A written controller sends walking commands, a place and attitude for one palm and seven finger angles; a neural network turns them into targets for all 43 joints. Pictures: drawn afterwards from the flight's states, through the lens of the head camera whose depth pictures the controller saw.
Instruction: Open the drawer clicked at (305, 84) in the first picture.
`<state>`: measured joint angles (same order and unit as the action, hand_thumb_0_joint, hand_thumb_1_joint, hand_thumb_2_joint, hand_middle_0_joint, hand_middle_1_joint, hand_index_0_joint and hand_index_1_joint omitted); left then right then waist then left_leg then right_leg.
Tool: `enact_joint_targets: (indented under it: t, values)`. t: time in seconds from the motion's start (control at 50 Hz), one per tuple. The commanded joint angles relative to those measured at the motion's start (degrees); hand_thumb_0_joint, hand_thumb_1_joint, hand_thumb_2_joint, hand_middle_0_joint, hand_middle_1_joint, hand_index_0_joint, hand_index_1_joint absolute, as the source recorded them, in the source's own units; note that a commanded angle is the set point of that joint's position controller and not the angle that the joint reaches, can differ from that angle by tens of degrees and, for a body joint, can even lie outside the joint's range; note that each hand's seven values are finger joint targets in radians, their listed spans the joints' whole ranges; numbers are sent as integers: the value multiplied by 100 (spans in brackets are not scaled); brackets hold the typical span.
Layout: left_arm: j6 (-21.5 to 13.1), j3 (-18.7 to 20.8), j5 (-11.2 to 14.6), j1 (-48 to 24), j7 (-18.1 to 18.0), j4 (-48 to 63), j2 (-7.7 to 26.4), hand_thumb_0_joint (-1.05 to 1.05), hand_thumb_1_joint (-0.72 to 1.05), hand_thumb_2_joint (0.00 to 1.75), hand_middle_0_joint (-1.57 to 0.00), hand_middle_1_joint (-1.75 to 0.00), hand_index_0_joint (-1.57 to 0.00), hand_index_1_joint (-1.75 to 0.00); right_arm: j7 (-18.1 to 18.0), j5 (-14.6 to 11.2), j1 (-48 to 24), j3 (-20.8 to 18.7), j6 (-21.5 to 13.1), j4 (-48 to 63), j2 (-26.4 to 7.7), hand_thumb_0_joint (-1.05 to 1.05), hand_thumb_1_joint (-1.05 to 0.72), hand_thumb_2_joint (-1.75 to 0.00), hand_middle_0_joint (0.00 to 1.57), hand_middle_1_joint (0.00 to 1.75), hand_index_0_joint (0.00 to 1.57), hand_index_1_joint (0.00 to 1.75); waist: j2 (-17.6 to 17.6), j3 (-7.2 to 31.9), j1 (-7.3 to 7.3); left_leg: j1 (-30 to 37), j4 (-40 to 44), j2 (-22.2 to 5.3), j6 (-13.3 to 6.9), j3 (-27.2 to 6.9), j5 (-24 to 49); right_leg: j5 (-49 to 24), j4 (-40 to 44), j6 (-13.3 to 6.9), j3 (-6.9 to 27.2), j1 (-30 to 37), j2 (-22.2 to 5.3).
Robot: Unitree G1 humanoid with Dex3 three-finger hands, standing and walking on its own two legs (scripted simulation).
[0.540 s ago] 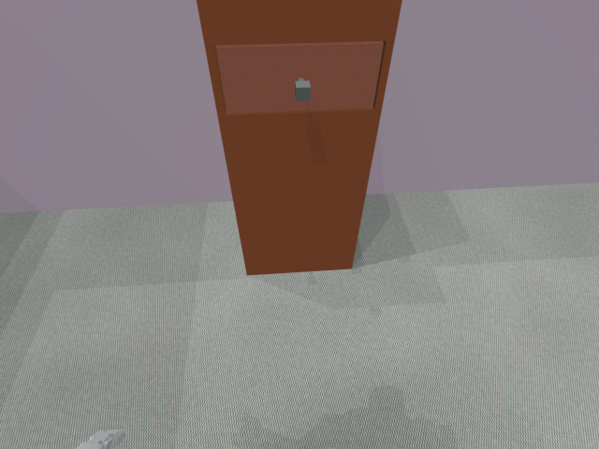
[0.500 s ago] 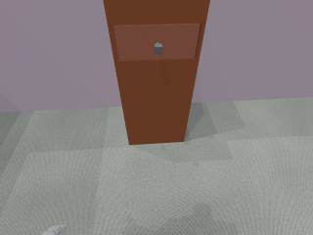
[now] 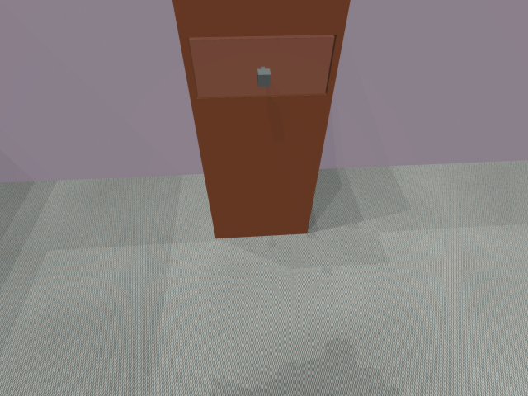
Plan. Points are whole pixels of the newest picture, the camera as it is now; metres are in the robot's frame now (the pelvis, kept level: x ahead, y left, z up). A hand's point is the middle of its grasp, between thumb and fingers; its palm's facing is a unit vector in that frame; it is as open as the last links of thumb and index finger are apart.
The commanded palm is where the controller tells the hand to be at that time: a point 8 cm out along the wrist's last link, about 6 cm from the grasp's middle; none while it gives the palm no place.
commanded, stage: stand and wait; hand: left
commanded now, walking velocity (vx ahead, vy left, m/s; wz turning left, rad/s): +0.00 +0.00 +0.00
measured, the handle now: (263, 74) +0.90 +0.06 +0.05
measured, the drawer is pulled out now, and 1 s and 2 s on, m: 0.00 0.00 0.00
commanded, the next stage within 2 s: look at it before walking up in 0.28 s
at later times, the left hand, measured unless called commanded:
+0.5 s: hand out of the picture +0.09 +0.24 -0.15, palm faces -0.04 -0.94 -0.33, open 7.4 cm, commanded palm none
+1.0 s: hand out of the picture +0.09 +0.24 -0.15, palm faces -0.04 -0.94 -0.34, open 7.4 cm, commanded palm none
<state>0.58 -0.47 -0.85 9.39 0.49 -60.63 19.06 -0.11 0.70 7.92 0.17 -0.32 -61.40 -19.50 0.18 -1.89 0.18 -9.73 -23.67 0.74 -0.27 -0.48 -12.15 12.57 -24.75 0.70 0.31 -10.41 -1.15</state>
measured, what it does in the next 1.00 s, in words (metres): stands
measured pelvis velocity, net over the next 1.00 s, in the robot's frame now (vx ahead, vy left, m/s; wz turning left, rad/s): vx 0.01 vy -0.01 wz -0.02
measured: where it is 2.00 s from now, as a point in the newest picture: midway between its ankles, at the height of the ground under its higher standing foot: outside the picture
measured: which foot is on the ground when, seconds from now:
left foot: down 0.00-1.00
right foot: down 0.00-1.00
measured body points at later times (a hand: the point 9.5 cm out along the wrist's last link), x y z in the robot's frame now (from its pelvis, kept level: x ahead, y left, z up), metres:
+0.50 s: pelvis +0.00 +0.00 +0.00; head +0.01 -0.01 +0.45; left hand +0.09 +0.29 -0.13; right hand +0.08 -0.30 -0.13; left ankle +0.01 +0.12 -0.74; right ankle +0.01 -0.13 -0.74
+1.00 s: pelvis +0.01 -0.01 +0.00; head +0.02 -0.01 +0.45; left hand +0.09 +0.29 -0.13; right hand +0.09 -0.30 -0.13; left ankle +0.01 +0.12 -0.74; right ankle +0.01 -0.13 -0.74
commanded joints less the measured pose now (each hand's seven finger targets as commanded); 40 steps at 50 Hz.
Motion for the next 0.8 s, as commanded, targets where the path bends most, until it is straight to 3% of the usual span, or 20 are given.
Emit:
enact_joint_targets:
  t: [0.0, 0.34, 0.44, 0.78]
  values:
    - [-186, 245, 19, -337, -98, 354, 1186, 0, 90, 90, -20, -30, -20, -30, -57, -11, -328, -244, -159, 328, -1131, 0, -90, -90, 20, 30, 20, 30, -19, 269, -15, -39, 504, -656, -163, -580, 226, -67, 565, -240, 598, 8, -540]
    - [-219, 252, 13, -349, -114, 235, 1218, 0, 90, 90, -20, -30, -20, -30, -56, -18, -291, -243, -160, 152, -1143, 0, -90, -90, 20, 30, 20, 30, -164, 317, -11, 103, 520, -700, -135, -531, 505, -405, 627, -256, 649, 52, -558]
    - [-217, 249, 15, -379, -115, 243, 1216, 0, 90, 90, -20, -30, -20, -30, -59, -17, -322, -237, -172, 157, -1160, 0, -90, -90, 20, 30, 20, 30, -23, 333, -9, 136, 556, -720, -126, -518, 598, -558, 597, -250, 627, 90, -541]
    - [-229, 255, 16, -393, -117, 218, 1224, 0, 90, 90, -20, -30, -20, -30, -75, -23, -390, -229, -179, 148, -1160, 0, -90, -90, 20, 30, 20, 30, -64, 452, -19, 363, 583, -751, -108, -449, 919, -1045, 626, -241, 612, 263, -565]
